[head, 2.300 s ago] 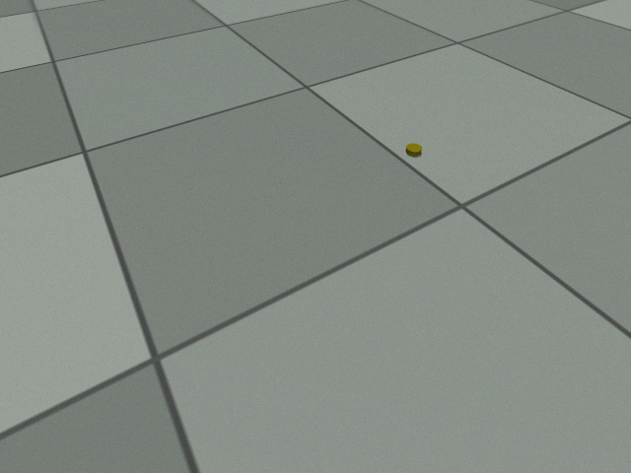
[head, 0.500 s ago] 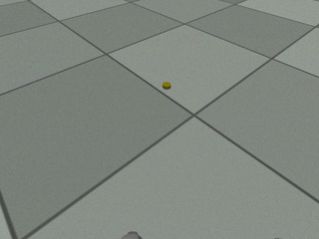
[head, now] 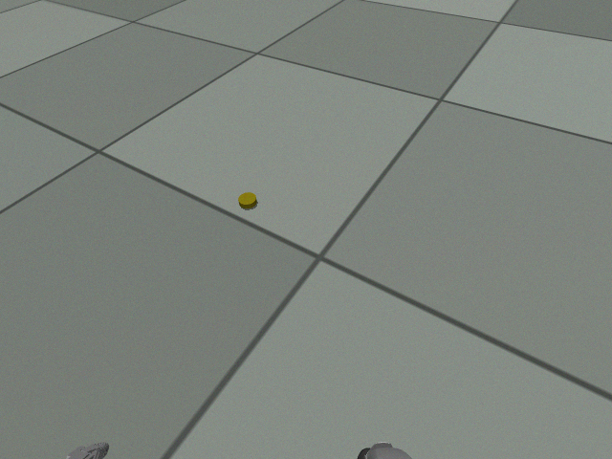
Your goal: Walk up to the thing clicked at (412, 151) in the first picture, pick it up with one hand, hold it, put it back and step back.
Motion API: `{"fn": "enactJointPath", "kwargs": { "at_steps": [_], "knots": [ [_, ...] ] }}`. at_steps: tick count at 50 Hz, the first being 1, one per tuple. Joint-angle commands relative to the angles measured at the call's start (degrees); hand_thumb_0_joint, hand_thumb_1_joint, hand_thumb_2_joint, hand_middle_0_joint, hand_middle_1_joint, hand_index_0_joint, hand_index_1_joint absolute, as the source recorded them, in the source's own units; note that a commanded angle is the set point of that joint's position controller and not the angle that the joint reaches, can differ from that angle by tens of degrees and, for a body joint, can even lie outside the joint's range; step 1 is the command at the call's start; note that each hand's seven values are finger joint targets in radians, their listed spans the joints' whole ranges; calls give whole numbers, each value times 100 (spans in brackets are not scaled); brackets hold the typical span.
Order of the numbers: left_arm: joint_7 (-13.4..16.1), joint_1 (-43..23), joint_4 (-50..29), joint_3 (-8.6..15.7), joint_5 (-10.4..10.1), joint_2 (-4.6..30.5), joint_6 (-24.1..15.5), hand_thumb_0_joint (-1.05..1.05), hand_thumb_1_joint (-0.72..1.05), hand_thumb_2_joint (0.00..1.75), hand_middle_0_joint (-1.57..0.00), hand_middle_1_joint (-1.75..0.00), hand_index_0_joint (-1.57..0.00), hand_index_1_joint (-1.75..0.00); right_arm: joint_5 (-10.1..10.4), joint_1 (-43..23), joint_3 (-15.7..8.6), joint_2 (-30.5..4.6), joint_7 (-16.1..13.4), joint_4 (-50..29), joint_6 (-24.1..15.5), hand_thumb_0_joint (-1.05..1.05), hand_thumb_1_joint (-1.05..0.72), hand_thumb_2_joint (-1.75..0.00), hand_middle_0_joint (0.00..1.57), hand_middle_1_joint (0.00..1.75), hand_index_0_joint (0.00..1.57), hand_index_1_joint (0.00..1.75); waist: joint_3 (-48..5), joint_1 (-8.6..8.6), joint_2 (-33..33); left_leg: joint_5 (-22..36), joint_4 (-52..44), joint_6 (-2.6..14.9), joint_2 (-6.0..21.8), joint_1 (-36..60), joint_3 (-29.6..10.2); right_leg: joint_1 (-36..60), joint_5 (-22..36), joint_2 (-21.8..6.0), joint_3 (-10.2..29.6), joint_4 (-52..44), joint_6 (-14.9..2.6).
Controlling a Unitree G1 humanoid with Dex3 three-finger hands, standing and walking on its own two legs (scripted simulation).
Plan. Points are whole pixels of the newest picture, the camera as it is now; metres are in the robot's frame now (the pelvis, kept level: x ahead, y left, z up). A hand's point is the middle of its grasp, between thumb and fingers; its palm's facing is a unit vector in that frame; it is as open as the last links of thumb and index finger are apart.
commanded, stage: walk up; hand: left
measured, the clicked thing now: (247, 200) +1.39 +0.23 -0.75
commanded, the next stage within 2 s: none
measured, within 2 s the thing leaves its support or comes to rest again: neither
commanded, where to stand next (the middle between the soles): +0.99 +0.00 m, yaw -1 degrees
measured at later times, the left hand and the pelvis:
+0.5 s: hand (143, 405) +0.28 +0.26 -0.14, palm faces -0.01 -0.93 -0.37, open 7.4 cm; pelvis +0.26 -0.02 +0.00, yaw -1 degrees
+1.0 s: hand (173, 244) +0.60 +0.27 -0.13, palm faces -0.12 -0.92 -0.38, open 7.4 cm; pelvis +0.49 +0.00 +0.00, yaw -2 degrees
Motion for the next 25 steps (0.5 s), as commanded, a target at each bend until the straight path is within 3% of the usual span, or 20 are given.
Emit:
{"fn": "enactJointPath", "kwargs": {
  "at_steps": [1,2,3,4,5,6,7,8,9,11,13,14,16,18,19,21,24,25],
  "knots": [
    [56,19,-264,320,31,867,-114,0,90,90,-20,-30,-20,-30,46,-511,-395,-1531,-131,-617,-140,0,-90,-90,20,30,20,30,-245,515,333,2000,31,973,1182,-1076,-618,1825,106,298,-399,-417,-151],
    [123,603,-87,430,46,1113,-150,0,90,90,-20,-30,-20,-30,22,-424,-310,-1342,-133,-630,-132,0,-90,-90,20,30,20,30,-667,848,-209,2477,1241,832,885,-1352,-383,2836,-184,392,-328,-470,-270],
    [223,1411,97,579,59,1417,-182,0,90,90,-20,-30,-20,-30,27,-18,-188,-1010,-126,-612,-129,0,-90,-90,20,30,20,30,-1276,1142,-1091,1777,2763,655,409,-1950,-316,3924,-1170,85,443,-793,-296],
    [308,1671,27,685,69,1858,-215,0,90,90,-20,-30,-20,-30,43,329,-39,-618,-114,-675,-102,0,-90,-90,20,30,20,30,-1418,1082,-2057,-644,3988,412,-260,-3159,-441,4594,-1805,-1306,2844,-1395,-680],
    [337,1484,-69,661,-43,1970,-212,0,90,90,-20,-30,-20,-30,95,240,-172,-1235,-160,-578,-48,0,-90,-90,20,30,20,30,-1266,1093,-1436,-759,4549,328,-268,-3691,-911,4600,-1881,-1848,4232,-2004,-1181],
    [363,1159,-151,652,-138,1894,-199,0,90,90,-20,-30,-20,-30,70,-15,-214,-1456,-211,-511,-23,0,-90,-90,20,30,20,30,-1036,1026,-921,-487,4855,326,71,-3789,-1206,4234,-1593,-1850,4039,-1989,-1355],
    [397,943,-217,579,-179,1687,-207,0,90,90,-20,-30,-20,-30,109,-184,-209,-1376,-211,-435,-29,0,-90,-90,20,30,20,30,-772,899,-479,-128,4821,360,224,-3631,-1497,3693,-802,-1571,3185,-1978,-1215],
    [442,777,-248,507,-158,1513,-247,0,90,90,-20,-30,-20,-30,161,-203,-176,-1210,-193,-378,-18,0,-90,-90,20,30,20,30,-540,766,-362,172,4642,436,235,-3384,-1627,3204,37,-1264,2323,-1834,-955],
    [467,670,-242,445,-147,1340,-274,0,90,90,-20,-30,-20,-30,192,-99,-127,-1061,-173,-336,6,0,-90,-90,20,30,20,30,-408,604,-548,404,4363,461,264,-3186,-1573,2784,767,-967,1718,-1746,-733],
    [460,637,-235,388,-129,1163,-330,0,90,90,-20,-30,-20,-30,135,38,-138,-1009,-112,-307,80,0,-90,-90,20,30,20,30,-215,460,-630,754,3963,405,225,-2898,-1517,2259,1080,-677,1179,-1925,-530],
    [461,739,-296,354,-114,1092,-402,0,90,90,-20,-30,-20,-30,85,-34,-180,-952,-55,-304,145,0,-90,-90,20,30,20,30,-168,458,-482,1060,3750,330,138,-3001,-1476,2271,1163,-657,972,-2052,-509],
    [464,750,-354,362,-81,1109,-435,0,90,90,-20,-30,-20,-30,67,-195,-202,-940,-24,-368,169,0,-90,-90,20,30,20,30,-147,470,-421,1142,3619,264,135,-3172,-1480,2300,1029,-755,985,-2148,-631],
    [475,638,-422,391,-37,1178,-475,0,90,90,-20,-30,-20,-30,32,-462,-253,-939,29,-462,208,0,-90,-90,20,30,20,30,16,439,-284,1312,3170,130,187,-3356,-1563,2171,333,-800,839,-2370,-725],
    [474,726,-427,424,4,1205,-470,0,90,90,-20,-30,-20,-30,5,-908,-253,-955,87,-637,191,0,-90,-90,20,30,20,30,204,563,-329,1342,2463,93,222,-3480,-1441,2167,-170,-784,773,-2517,-761],
    [464,729,-435,442,37,1251,-472,0,90,90,-20,-30,-20,-30,-22,-1128,-242,-902,123,-712,171,0,-90,-90,20,30,20,30,302,615,-373,1394,2138,98,292,-3344,-1382,1999,-476,-799,714,-2558,-815],
    [455,625,-456,453,63,1266,-474,0,90,90,-20,-30,-20,-30,-37,-1348,-244,-867,189,-773,109,0,-90,-90,20,30,20,30,357,598,-402,1649,1456,172,457,-2946,-1346,1887,-526,-849,628,-2411,-883],
    [464,700,-371,432,57,1315,-439,0,90,90,-20,-30,-20,-30,-23,-1300,-313,-885,211,-714,49,0,-90,-90,20,30,20,30,73,547,-379,1645,1129,380,301,-2243,-1133,2019,-196,-952,567,-1967,-884],
    [466,623,-396,433,69,1368,-430,0,90,90,-20,-30,-20,-30,-23,-1094,-348,-932,197,-672,45,0,-90,-90,20,30,20,30,-25,409,-393,1543,1106,440,308,-1845,-1106,1874,-248,-1052,690,-1850,-882]
  ]
}}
